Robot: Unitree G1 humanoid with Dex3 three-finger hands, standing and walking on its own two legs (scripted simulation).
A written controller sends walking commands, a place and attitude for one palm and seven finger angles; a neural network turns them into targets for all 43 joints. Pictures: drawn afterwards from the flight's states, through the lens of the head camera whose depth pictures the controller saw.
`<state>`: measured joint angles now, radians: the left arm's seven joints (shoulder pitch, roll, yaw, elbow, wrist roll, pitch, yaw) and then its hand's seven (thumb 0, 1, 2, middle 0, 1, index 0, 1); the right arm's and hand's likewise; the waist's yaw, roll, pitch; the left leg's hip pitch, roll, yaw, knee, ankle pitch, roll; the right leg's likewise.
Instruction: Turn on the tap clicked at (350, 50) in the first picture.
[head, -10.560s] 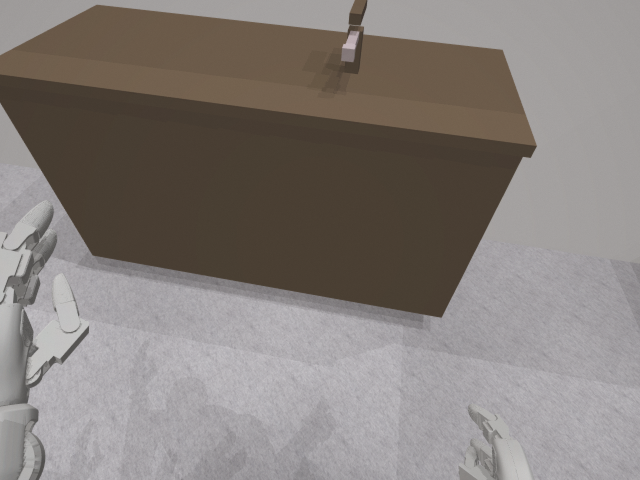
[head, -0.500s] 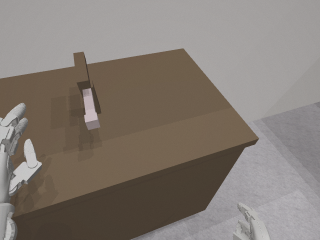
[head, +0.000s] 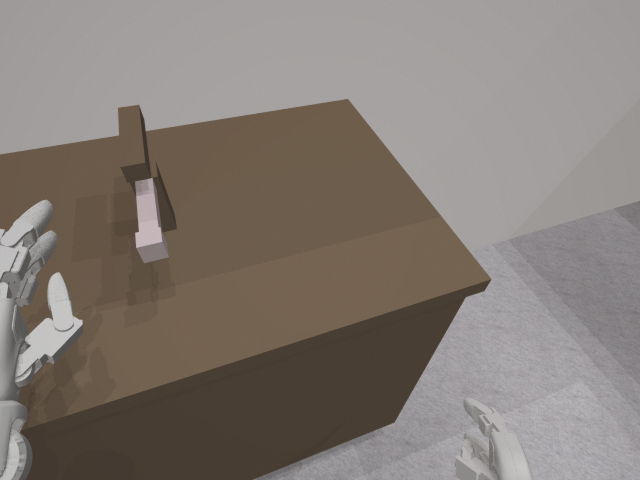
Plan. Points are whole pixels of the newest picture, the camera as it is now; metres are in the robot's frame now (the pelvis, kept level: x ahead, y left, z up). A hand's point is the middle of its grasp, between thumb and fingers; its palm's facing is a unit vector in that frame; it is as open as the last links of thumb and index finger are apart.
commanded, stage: shuffle to correct the standing spot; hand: left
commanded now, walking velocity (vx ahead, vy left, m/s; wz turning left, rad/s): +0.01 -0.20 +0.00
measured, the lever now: (152, 245) +0.34 +0.23 +0.13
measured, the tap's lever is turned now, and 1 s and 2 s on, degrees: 0 0 0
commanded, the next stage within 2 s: none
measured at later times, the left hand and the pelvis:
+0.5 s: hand (107, 321) +0.22 +0.22 +0.16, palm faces +0.36 -0.86 -0.36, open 7.4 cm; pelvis +0.00 -0.03 -0.01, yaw +0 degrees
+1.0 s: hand (103, 322) +0.22 +0.23 +0.15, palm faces +0.35 -0.87 -0.35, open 7.4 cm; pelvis +0.01 -0.02 -0.01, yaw +0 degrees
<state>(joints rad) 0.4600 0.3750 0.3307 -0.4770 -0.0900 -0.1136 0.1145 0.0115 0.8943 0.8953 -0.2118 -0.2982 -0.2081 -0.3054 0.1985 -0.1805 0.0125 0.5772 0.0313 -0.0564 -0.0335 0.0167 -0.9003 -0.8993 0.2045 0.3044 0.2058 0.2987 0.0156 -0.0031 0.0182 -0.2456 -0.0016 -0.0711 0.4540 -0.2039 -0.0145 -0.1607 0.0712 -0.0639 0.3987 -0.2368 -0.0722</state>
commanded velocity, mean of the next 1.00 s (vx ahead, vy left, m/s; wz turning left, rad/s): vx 0.01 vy -0.20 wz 0.00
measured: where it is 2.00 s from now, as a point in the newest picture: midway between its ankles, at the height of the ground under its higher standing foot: outside the picture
